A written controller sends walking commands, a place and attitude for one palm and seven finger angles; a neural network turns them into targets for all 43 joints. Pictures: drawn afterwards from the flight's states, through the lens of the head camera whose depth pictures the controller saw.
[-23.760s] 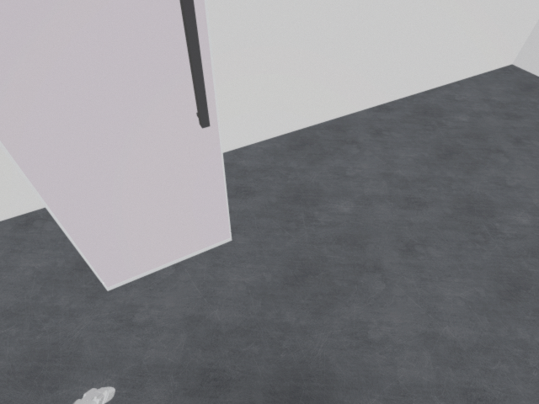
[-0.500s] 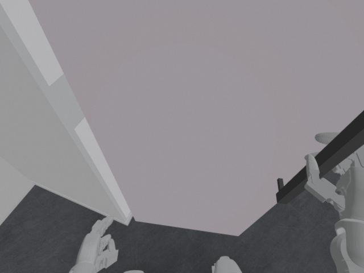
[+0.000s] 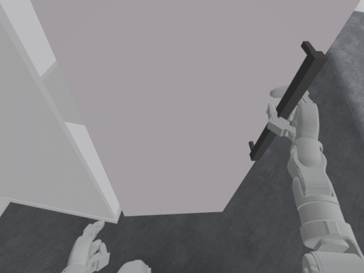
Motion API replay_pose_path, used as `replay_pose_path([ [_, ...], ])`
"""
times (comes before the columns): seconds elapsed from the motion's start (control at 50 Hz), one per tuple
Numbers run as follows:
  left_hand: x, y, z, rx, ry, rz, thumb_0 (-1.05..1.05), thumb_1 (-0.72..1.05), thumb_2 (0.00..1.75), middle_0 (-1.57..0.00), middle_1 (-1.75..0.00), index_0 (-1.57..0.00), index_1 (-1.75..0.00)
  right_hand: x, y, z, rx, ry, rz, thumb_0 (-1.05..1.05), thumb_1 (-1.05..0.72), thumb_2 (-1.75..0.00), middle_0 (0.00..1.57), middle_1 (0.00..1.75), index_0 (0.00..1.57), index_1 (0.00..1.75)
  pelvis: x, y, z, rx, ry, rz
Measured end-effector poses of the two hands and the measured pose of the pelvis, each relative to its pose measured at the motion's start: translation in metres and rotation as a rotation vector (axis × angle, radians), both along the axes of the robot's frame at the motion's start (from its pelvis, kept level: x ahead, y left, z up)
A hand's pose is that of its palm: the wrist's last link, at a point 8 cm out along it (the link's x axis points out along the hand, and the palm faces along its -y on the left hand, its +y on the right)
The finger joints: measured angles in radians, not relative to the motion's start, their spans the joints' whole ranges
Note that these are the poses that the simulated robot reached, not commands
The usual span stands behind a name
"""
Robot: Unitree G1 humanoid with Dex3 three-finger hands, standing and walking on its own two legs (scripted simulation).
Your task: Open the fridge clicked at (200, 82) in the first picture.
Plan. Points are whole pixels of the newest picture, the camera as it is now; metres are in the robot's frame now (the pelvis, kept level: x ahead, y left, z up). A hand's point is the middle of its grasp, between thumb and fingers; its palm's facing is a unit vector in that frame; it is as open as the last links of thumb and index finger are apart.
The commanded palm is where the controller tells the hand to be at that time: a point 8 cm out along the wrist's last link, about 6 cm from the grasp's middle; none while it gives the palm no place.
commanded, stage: stop walking and hold the door back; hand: right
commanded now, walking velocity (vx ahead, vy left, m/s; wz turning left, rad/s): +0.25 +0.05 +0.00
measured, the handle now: (275, 113) +0.45 -0.19 +0.11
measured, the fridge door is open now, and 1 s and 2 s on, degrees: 76 76 75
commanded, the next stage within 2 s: loosen the grip on the handle in 0.80 s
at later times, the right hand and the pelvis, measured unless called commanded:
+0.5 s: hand (271, 110) +0.43 -0.17 +0.13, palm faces +0.12 +0.98 -0.16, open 5.7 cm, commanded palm +0.39 -0.23 +0.12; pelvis +0.01 -0.03 -0.01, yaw +3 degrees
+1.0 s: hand (279, 121) +0.40 -0.18 +0.13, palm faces +0.00 +0.98 -0.19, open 6.1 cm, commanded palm +0.36 -0.24 +0.13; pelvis -0.01 -0.05 +0.00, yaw +5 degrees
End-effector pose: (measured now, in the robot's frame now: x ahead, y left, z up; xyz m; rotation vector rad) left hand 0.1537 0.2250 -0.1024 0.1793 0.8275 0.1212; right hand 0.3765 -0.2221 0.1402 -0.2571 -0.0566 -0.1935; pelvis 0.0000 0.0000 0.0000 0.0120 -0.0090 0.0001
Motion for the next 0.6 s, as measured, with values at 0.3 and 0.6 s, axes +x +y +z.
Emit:
replay_pose_path([
  [0.3, -0.096, 0.052, -0.023, 0.051, 0.212, 0.141, 0.01, 0.90, 0.90, -0.20, -0.30, -0.20, -0.30, 0.026, 0.002, 0.003, 0.007, 0.082, -0.041, -0.07, -0.64, -0.74, 0.45, 1.40, 0.45, 1.40, 0.000, 0.010, 0.004, -0.066, -0.033, 0.025],
  [0.6, -0.047, 0.009, 0.018, 0.105, 0.004, 0.180, 0.01, 0.91, 0.90, -0.19, -0.30, -0.19, -0.30, 0.015, -0.005, -0.007, 0.094, -0.104, 0.133, 0.00, -0.69, -0.76, 0.45, 1.40, 0.36, 1.40, 0.009, -0.035, -0.004, -0.011, -0.010, 0.100],
])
